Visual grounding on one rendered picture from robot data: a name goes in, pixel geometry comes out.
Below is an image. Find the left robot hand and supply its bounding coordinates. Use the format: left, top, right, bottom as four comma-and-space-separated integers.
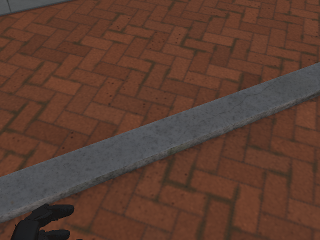
10, 203, 83, 240

